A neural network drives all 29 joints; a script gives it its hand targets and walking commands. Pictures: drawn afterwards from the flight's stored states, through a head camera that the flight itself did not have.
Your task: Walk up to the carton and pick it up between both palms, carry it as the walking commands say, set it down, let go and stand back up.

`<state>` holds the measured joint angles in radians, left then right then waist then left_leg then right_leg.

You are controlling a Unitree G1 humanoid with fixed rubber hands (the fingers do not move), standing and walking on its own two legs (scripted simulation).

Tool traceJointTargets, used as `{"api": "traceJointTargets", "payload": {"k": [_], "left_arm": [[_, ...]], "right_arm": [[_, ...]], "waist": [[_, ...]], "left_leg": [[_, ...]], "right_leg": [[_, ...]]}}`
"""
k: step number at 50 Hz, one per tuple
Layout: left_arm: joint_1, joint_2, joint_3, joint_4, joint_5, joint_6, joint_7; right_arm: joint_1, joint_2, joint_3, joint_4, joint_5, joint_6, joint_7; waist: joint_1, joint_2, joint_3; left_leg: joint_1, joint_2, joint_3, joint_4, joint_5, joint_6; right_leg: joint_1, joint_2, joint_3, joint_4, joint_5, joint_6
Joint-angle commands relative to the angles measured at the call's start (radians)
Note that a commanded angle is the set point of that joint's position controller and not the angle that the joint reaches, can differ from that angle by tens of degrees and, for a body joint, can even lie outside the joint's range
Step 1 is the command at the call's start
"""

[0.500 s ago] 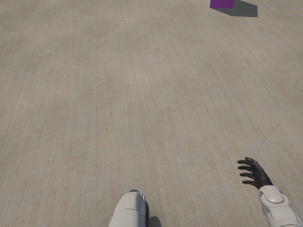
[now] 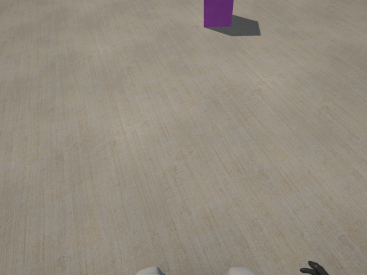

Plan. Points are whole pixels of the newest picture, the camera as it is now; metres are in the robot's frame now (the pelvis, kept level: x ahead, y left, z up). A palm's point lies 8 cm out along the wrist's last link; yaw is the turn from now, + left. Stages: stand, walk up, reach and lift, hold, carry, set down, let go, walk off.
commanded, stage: walk up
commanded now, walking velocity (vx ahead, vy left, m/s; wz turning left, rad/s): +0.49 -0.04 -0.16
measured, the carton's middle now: (218, 6) +2.65 -0.28 -0.62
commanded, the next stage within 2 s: none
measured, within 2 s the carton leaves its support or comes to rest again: neither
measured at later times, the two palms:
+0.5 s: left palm (90, 207) +0.29 +0.31 -0.13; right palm (295, 210) +0.26 -0.24 -0.09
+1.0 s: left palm (112, 150) +0.47 +0.27 -0.10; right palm (275, 114) +0.59 -0.27 -0.11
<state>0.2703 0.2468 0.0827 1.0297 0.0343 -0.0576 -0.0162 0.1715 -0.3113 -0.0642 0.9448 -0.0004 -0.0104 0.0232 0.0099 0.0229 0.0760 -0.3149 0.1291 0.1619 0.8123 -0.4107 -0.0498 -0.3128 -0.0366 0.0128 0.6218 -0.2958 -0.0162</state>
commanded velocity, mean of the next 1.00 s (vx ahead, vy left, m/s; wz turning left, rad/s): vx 0.49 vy -0.04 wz -0.17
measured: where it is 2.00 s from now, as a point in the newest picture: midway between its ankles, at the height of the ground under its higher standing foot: (200, 140)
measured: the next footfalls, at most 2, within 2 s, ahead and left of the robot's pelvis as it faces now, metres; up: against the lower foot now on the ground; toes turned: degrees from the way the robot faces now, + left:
left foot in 0.26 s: +0.26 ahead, +0.17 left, +0.00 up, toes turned +8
right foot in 0.68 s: +0.48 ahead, -0.10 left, +0.00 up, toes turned -9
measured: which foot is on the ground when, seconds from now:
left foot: up 0.00-0.24, down 0.26-0.68, up 0.70-1.00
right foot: down 0.00-0.28, up 0.30-0.66, down 0.68-1.00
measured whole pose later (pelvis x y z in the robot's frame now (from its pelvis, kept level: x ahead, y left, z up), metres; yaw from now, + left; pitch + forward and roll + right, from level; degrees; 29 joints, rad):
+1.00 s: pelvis +0.48 +0.00 +0.02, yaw -5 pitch -1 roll +2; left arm 0.35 0.23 0.07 1.08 0.03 -0.07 -0.01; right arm 0.08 -0.29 -0.06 0.98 0.00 -0.01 0.04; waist 0.06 0.02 0.06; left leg -0.58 0.11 0.09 0.97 -0.33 -0.04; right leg -0.09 -0.03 -0.07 0.38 -0.27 -0.03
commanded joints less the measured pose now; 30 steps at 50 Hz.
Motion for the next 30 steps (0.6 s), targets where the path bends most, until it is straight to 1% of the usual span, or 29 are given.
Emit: {"api": "traceJointTargets", "payload": {"k": [1,2,3,4,5,7,8,9,10,11,12,13,14,15,16,17,18,19,20,21,22,23,24,25,26,28,29,30], "left_arm": [[0.151,0.160,0.031,0.068,0.022,-0.004,0.016],[0.152,0.151,0.033,0.073,0.022,-0.005,0.017],[0.158,0.152,0.034,0.089,0.026,-0.008,0.017],[0.148,0.144,0.033,0.086,0.026,-0.007,0.018],[0.139,0.134,0.032,0.099,0.026,-0.007,0.017],[0.126,0.140,0.028,0.103,0.023,-0.001,0.016],[0.111,0.136,0.026,0.098,0.020,0.001,0.017],[0.100,0.141,0.024,0.099,0.015,0.003,0.016],[0.085,0.138,0.018,0.090,0.007,0.002,0.015],[0.065,0.129,0.015,0.076,-0.002,0.000,0.015],[0.039,0.110,0.007,0.059,-0.008,-0.010,0.017],[0.013,0.072,0.003,0.021,-0.015,-0.013,0.016],[0.023,0.087,0.008,0.003,-0.023,0.001,0.016],[0.021,0.091,0.017,0.015,-0.013,0.007,0.010],[0.041,0.090,0.018,0.044,-0.003,0.006,0.003],[0.035,0.054,-0.001,0.015,-0.005,0.005,-0.004],[0.038,0.051,0.002,0.031,-0.003,0.005,-0.005],[0.033,0.058,0.007,0.052,0.006,0.007,-0.007],[0.008,0.051,-0.008,0.031,0.004,0.014,-0.007],[-0.033,0.048,-0.015,0.009,0.003,0.018,-0.012],[-0.072,0.050,-0.009,0.010,0.006,0.020,-0.015],[-0.101,0.048,-0.019,-0.012,0.008,0.023,-0.018],[-0.125,0.047,-0.018,0.005,0.014,0.018,-0.024],[-0.147,0.042,-0.028,-0.019,0.016,0.017,-0.029],[-0.147,0.039,-0.029,-0.005,0.022,0.013,-0.035],[-0.144,0.032,-0.035,-0.005,0.022,0.012,-0.037],[-0.122,0.031,-0.043,-0.009,0.018,0.011,-0.034],[-0.092,0.042,-0.036,0.009,0.023,0.007,-0.031]], "right_arm": [[-0.100,-0.039,-0.067,-0.028,-0.047,-0.032,0.012],[-0.113,-0.035,-0.065,-0.032,-0.046,-0.034,0.012],[-0.157,-0.028,-0.060,-0.037,-0.044,-0.031,0.013],[-0.180,-0.016,-0.051,-0.046,-0.039,-0.030,0.014],[-0.200,-0.008,-0.049,-0.044,-0.038,-0.030,0.012],[-0.214,0.004,-0.037,-0.041,-0.030,-0.029,0.012],[-0.177,0.009,-0.032,-0.029,-0.030,-0.032,0.012],[-0.121,0.001,-0.030,-0.005,-0.030,-0.035,0.008],[-0.042,-0.006,-0.027,0.020,-0.030,-0.040,0.003],[0.074,-0.042,-0.039,0.057,-0.033,-0.050,-0.008],[0.205,-0.118,-0.070,0.110,-0.046,-0.052,-0.021],[0.289,-0.203,-0.091,0.121,-0.060,-0.048,-0.028],[0.299,-0.222,-0.089,0.103,-0.052,-0.039,-0.033],[0.250,-0.200,-0.090,0.108,-0.045,-0.038,-0.031],[0.186,-0.154,-0.083,0.115,-0.044,-0.048,-0.028],[0.147,-0.105,-0.056,0.084,-0.035,-0.052,-0.027],[0.112,-0.078,-0.054,0.089,-0.043,-0.057,-0.025],[0.105,-0.085,-0.065,0.109,-0.053,-0.057,-0.024],[0.133,-0.085,-0.058,0.089,-0.046,-0.056,-0.024],[0.171,-0.082,-0.052,0.083,-0.038,-0.058,-0.025],[0.191,-0.090,-0.063,0.095,-0.044,-0.058,-0.024],[0.184,-0.093,-0.062,0.080,-0.040,-0.057,-0.026],[0.170,-0.095,-0.075,0.091,-0.049,-0.059,-0.026],[0.136,-0.092,-0.071,0.060,-0.047,-0.052,-0.021],[0.118,-0.087,-0.073,0.061,-0.051,-0.050,-0.017],[0.114,-0.081,-0.071,0.049,-0.048,-0.042,-0.012],[0.116,-0.082,-0.067,0.030,-0.041,-0.038,-0.013],[0.128,-0.092,-0.072,0.037,-0.041,-0.036,-0.013]], "waist": [[0.084,-0.203,-0.036],[0.084,-0.183,-0.051],[0.092,-0.171,-0.056],[0.091,-0.157,-0.047],[0.085,-0.164,-0.016],[0.077,-0.159,0.001],[0.056,-0.172,-0.015],[0.027,-0.176,-0.026],[-0.010,-0.157,-0.070],[-0.058,-0.113,-0.148],[-0.131,0.049,-0.226],[-0.148,0.270,-0.230],[-0.117,0.209,-0.220],[-0.084,0.187,-0.158],[-0.066,0.177,-0.119],[-0.059,0.211,-0.077],[-0.046,0.190,-0.060],[-0.042,0.191,-0.064],[-0.046,0.176,-0.068],[-0.055,0.163,-0.061],[-0.056,0.130,-0.052],[-0.058,0.148,-0.048],[-0.052,0.144,-0.032],[-0.042,0.164,-0.019],[-0.028,0.194,0.000],[-0.017,0.204,0.018],[-0.007,0.172,0.018],[0.012,0.135,-0.006]], "left_leg": [[-0.361,0.009,-0.117,0.189,-0.021,0.016],[-0.337,0.007,-0.119,0.139,-0.014,0.008],[-0.324,0.001,-0.105,0.076,-0.010,0.002],[-0.295,-0.006,-0.101,0.010,-0.008,-0.002],[-0.270,-0.007,-0.098,-0.057,0.004,-0.006],[-0.194,-0.031,-0.066,-0.178,0.004,-0.015],[-0.125,-0.047,-0.052,-0.228,0.048,-0.016],[-0.040,-0.059,-0.023,-0.289,0.128,-0.014],[0.091,-0.061,-0.004,-0.359,0.217,-0.011],[0.279,-0.023,-0.035,-0.372,0.281,0.004],[0.495,0.107,-0.201,-0.399,0.249,0.044],[0.595,0.321,-0.488,-0.538,0.223,0.091],[0.537,0.348,-0.566,-0.559,0.157,0.101],[0.442,0.325,-0.533,-0.557,0.165,0.093],[0.375,0.275,-0.434,-0.535,0.234,0.097],[0.304,0.229,-0.353,-0.526,0.279,0.089],[0.276,0.193,-0.266,-0.523,0.335,0.087],[0.289,0.181,-0.221,-0.507,0.416,0.095],[0.330,0.188,-0.188,-0.500,0.504,0.102],[0.355,0.193,-0.176,-0.500,0.555,0.102],[0.356,0.202,-0.164,-0.510,0.583,0.114],[0.361,0.211,-0.141,-0.523,0.562,0.120],[0.321,0.209,-0.108,-0.533,0.524,0.117],[0.269,0.183,-0.053,-0.545,0.437,0.115],[0.214,0.159,-0.032,-0.564,0.361,0.110],[0.176,0.150,0.003,-0.553,0.296,0.113],[0.178,0.153,0.026,-0.509,0.324,0.106],[0.158,0.138,0.050,-0.441,0.358,0.093]], "right_leg": [[0.313,-0.245,0.305,-0.411,-0.007,-0.147],[0.311,-0.228,0.289,-0.403,0.057,-0.143],[0.318,-0.221,0.265,-0.391,0.126,-0.144],[0.303,-0.203,0.242,-0.388,0.151,-0.144],[0.277,-0.190,0.220,-0.389,0.144,-0.139],[0.252,-0.163,0.182,-0.369,0.189,-0.131],[0.221,-0.152,0.173,-0.355,0.177,-0.123],[0.203,-0.132,0.145,-0.319,0.204,-0.106],[0.173,-0.108,0.127,-0.263,0.203,-0.085],[0.105,-0.065,0.093,-0.142,0.236,-0.049],[-0.067,-0.006,0.032,0.066,0.217,-0.010],[-0.270,0.066,-0.037,0.290,-0.191,0.023],[-0.253,0.014,0.027,0.405,-0.215,0.020],[-0.238,-0.013,0.050,0.430,-0.183,0.010],[-0.234,-0.041,0.047,0.426,-0.103,-0.004],[-0.229,-0.057,0.031,0.391,-0.062,0.002],[-0.211,-0.065,0.018,0.353,-0.041,0.005],[-0.212,-0.060,-0.003,0.311,-0.040,0.008],[-0.227,-0.052,-0.037,0.290,-0.026,0.019],[-0.253,-0.050,-0.060,0.277,0.003,0.027],[-0.249,-0.048,-0.077,0.241,0.008,0.029],[-0.268,-0.056,-0.086,0.209,0.028,0.030],[-0.241,-0.060,-0.102,0.151,0.048,0.025],[-0.191,-0.054,-0.129,0.084,0.078,0.024],[-0.137,-0.045,-0.149,0.046,0.110,0.019],[-0.067,-0.029,-0.185,-0.008,0.125,0.019],[-0.038,-0.025,-0.196,-0.062,0.142,0.012],[0.029,-0.010,-0.208,-0.092,0.148,0.005]]}}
